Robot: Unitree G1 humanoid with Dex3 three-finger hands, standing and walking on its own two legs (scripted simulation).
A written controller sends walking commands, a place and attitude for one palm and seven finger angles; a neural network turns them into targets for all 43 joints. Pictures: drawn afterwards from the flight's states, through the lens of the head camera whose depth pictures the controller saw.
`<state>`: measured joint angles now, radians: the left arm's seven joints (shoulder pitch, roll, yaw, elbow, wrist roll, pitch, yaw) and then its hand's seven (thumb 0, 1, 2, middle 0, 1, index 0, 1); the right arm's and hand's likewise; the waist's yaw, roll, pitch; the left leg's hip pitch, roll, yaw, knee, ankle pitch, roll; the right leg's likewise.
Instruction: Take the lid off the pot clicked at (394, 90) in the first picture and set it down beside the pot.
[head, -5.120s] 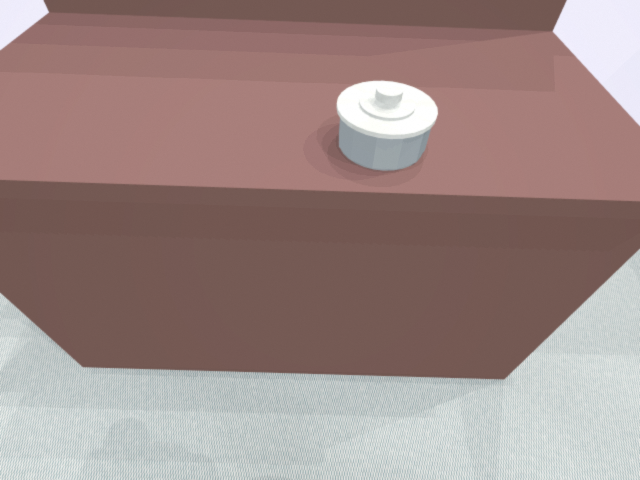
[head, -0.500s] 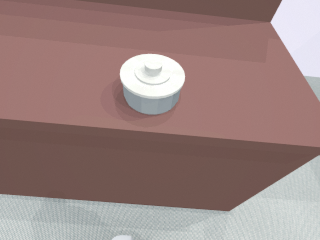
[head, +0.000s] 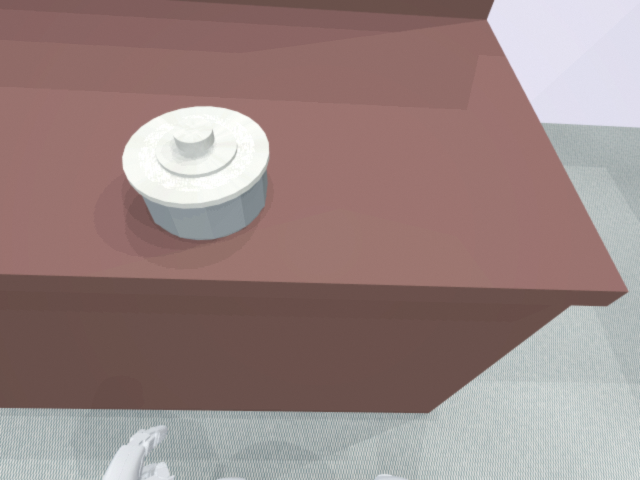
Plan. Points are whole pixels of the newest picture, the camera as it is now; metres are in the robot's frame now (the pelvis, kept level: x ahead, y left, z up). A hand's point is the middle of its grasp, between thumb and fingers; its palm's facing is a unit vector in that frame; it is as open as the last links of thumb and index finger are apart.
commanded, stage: come to a stop and stand still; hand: left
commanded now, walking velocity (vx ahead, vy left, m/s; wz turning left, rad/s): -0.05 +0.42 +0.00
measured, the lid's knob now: (193, 135) +0.45 +0.17 +0.17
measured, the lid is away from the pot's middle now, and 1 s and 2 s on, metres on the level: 0.00 0.00 0.00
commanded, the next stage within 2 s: look again from close up in 1.14 s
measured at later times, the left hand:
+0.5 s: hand out of the picture +0.01 +0.23 -0.17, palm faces +0.06 -0.98 -0.17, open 7.3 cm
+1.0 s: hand out of the picture -0.04 +0.20 -0.17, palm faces -0.04 -0.98 -0.20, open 7.3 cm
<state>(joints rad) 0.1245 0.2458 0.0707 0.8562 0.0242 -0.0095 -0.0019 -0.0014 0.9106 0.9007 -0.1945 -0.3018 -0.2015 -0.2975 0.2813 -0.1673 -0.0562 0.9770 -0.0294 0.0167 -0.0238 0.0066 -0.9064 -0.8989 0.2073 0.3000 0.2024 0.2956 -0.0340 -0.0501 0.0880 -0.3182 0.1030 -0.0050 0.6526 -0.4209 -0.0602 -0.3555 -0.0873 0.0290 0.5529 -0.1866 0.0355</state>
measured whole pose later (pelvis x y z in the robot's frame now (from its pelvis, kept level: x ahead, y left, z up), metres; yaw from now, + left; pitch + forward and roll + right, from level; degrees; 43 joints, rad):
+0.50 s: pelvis -0.03 +0.04 +0.02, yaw +0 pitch +0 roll -2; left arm 0.26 0.24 0.07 0.96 0.03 0.04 0.02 0.00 0.91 0.90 -0.20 -0.30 -0.20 -0.30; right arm 0.27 -0.12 -0.03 0.95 -0.02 0.00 -0.03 0.01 -0.95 -0.90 0.21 0.30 0.20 0.30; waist 0.01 -0.09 0.04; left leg -0.26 -0.06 0.02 0.44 -0.19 0.09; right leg -0.47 0.01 0.04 1.06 -0.36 0.01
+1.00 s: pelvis -0.04 +0.03 +0.01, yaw -2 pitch -1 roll -1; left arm 0.31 0.16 -0.01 1.06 0.02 0.00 0.05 0.00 0.91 0.90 -0.20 -0.30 -0.20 -0.30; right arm 0.29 -0.15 -0.01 1.06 -0.02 0.02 -0.01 0.02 -0.92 -0.90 0.20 0.30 0.20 0.29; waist -0.03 0.00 0.03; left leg -0.33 -0.04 0.05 0.56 -0.23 0.08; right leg -0.19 -0.02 0.01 0.53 -0.33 0.03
